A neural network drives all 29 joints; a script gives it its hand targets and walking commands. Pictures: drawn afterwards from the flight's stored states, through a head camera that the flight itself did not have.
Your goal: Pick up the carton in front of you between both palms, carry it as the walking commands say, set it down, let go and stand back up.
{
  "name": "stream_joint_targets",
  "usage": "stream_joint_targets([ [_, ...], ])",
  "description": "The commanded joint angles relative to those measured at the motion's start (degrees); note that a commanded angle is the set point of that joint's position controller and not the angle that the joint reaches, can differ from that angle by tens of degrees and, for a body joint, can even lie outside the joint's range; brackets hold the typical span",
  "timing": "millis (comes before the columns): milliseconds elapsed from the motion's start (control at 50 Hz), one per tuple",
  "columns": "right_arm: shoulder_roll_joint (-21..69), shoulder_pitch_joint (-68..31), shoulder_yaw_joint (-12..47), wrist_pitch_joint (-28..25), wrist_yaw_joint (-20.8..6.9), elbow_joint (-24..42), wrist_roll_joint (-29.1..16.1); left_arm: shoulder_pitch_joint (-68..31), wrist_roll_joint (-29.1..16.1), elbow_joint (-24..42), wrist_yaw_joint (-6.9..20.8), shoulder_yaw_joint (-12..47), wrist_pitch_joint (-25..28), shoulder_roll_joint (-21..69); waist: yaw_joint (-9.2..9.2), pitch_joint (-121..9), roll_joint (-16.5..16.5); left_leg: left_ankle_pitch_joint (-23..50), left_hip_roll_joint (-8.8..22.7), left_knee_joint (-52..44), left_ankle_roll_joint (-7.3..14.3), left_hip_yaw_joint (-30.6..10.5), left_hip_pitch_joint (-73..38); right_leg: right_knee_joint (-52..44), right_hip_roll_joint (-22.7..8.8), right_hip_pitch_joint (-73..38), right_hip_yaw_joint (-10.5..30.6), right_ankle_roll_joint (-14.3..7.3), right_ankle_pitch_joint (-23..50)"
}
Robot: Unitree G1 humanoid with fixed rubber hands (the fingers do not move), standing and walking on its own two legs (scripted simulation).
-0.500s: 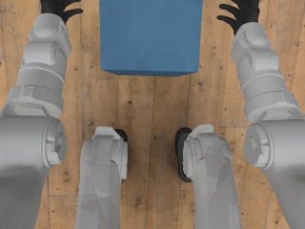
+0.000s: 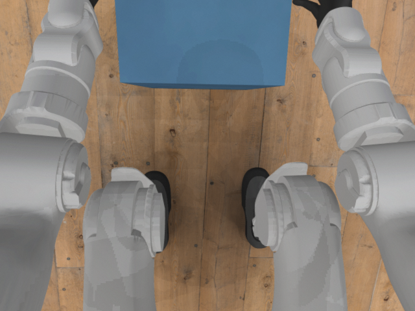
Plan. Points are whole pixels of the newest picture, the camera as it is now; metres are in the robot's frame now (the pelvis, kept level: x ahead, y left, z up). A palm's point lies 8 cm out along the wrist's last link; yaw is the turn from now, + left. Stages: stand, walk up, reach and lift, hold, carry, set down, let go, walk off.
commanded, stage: reach and lift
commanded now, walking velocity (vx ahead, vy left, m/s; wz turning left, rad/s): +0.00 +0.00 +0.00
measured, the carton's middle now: (201, 24) +0.53 +0.01 -0.24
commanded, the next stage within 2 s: none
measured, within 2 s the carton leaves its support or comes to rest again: leaves its support in 0.54 s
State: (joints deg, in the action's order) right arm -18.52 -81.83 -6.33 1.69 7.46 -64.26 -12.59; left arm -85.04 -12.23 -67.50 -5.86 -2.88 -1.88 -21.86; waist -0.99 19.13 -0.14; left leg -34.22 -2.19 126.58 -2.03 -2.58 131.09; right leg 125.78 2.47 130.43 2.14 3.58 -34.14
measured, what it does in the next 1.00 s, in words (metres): rises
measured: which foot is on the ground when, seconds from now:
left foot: down 0.00-1.00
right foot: down 0.00-1.00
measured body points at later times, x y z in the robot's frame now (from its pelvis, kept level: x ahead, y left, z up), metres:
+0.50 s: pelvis +0.00 +0.00 +0.00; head +0.37 +0.01 +0.25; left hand +0.56 +0.16 -0.18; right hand +0.55 -0.15 -0.18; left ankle +0.10 +0.12 -0.33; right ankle +0.11 -0.13 -0.33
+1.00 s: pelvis -0.01 +0.00 +0.09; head +0.26 +0.01 +0.44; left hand +0.51 +0.16 +0.01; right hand +0.51 -0.14 +0.01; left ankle +0.10 +0.13 -0.33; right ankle +0.11 -0.14 -0.33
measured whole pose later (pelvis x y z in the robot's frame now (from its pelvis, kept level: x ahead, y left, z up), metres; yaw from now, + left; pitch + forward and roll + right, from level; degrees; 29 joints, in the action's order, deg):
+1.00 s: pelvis -0.01 +0.00 +0.09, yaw +1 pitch +43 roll -1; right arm -1.2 -64.8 -29.8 18.9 3.2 -44.4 12.1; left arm -67.5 12.1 -48.5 -3.0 -26.3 -19.4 -4.1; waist -0.7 -6.2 0.2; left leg -28.5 -6.5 107.3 -3.8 -5.0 121.9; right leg 107.1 5.8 121.1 4.8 4.7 -29.2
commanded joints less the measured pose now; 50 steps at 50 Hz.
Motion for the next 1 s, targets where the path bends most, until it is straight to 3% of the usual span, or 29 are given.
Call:
stream_joint_targets([
  [0,-5.06,-12.06,-0.98,-0.99,0.0,4.57,0.75,-12.21,0.82,4.35,-0.07,-1.37,1.01,-5.76,0.14,-68.05,1.22,22.55,-0.08,-9.67,-0.4,3.71,-34.39,-9.01,-0.07,-32.21,-4.84,0.0,22.43],
  [160,-0.04,-17.98,1.98,-1.02,0.39,5.51,-0.18,-18.67,-1.47,5.82,0.21,3.0,0.89,-0.19,-0.44,-67.65,1.24,18.67,-0.55,-11.05,-0.17,4.03,-34.5,-10.39,0.68,-34.32,-4.81,-0.56,19.07],
  [220,3.8,-20.07,1.33,-0.83,0.18,4.94,1.82,-21.24,-0.28,5.54,0.49,3.19,0.83,4.53,-0.91,-66.28,1.48,17.44,-1.31,-11.25,-0.15,4.21,-34.61,-10.75,1.38,-35.25,-5.03,-0.66,17.96],
  [260,18.2,-25.94,4.53,-0.46,-2.58,5.97,2.2,-26.34,-0.19,6.13,3.37,6.61,0.11,19.43,-1.18,-65.14,1.73,17.28,-2.27,-11.02,0.07,4.12,-34.75,-10.46,2.3,-34.13,-5.2,-1.09,17.7],
  [320,42.16,-33.63,6.45,2.18,-9.7,7.92,5.47,-32.85,2.66,7.38,10.17,7.81,-2.24,43.95,-1.28,-61.63,1.85,16.02,-4.11,-9.95,0.26,5.03,-32.29,-8.99,3.8,-32.9,-5.52,-1.56,16.72],
  [380,51.65,-34.67,5.75,4.79,-14.21,10.33,7.41,-31.77,5.18,9.89,14.32,5.4,-4.42,53.45,-0.52,-59.74,0.71,16.12,-5.0,-9.17,1.21,6.09,-29.16,-8.22,4.55,-30.47,-6.54,-1.66,16.67],
  [440,56.95,-34.3,6.78,6.19,-16.23,14.2,7.04,-31.22,4.79,13.53,16.23,6.03,-5.83,58.82,-0.64,-63.02,0.47,19.25,-5.08,-8.31,1.66,6.23,-29.83,-7.54,4.8,-30.16,-6.8,-2.12,19.58],
  [560,66.01,-34.38,14.45,8.11,-15.76,23.75,0.94,-34.08,-0.19,28.41,14.64,14.48,-7.2,66.14,0.19,-92.33,1.85,33.72,-5.63,-8.33,0.66,7.63,-45.8,-7.14,5.65,-41.38,-7.81,-1.71,33.02],
  [660,70.63,-31.83,18.41,11.29,-14.87,32.56,1.88,-29.38,1.7,35.84,12.86,17.22,-10.83,72.92,0.54,-107.34,2.59,35.5,-6.89,-11.72,0.17,8.32,-53.89,-10.67,7.08,-43.76,-8.94,-0.67,32.51],
  [720,72.34,-27.44,16.3,13.6,-15.34,30.77,5.3,-23.41,5.08,32.29,13.55,14.49,-13.54,75.9,0.52,-97.65,2.22,26.83,-7.48,-16.31,0.16,8.4,-47.82,-15.11,7.29,-40.09,-8.85,-0.97,24.71],
  [820,72.99,-21.4,5.97,16.47,-17.01,19.68,14.22,-18.0,13.54,20.41,15.57,4.25,-16.13,76.86,-0.53,-75.75,2.41,10.83,-7.62,-24.47,0.53,7.78,-35.53,-22.9,7.04,-32.35,-8.47,-2.06,10.79],
  [900,72.77,-21.69,1.4,16.68,-17.65,17.86,17.96,-18.34,17.02,18.1,16.27,-0.55,-16.27,76.63,-0.55,-75.6,2.12,9.18,-7.72,-28.56,0.79,7.75,-36.33,-27.21,7.17,-34.14,-8.12,-2.27,9.35],
  [980,74.31,-22.22,1.82,17.13,-18.11,18.87,18.3,-18.36,17.98,18.7,16.65,-1.16,-16.68,77.82,-0.11,-80.08,1.56,9.21,-7.78,-31.98,1.02,7.81,-40.11,-30.81,7.32,-38.17,-7.86,-2.13,9.32],
])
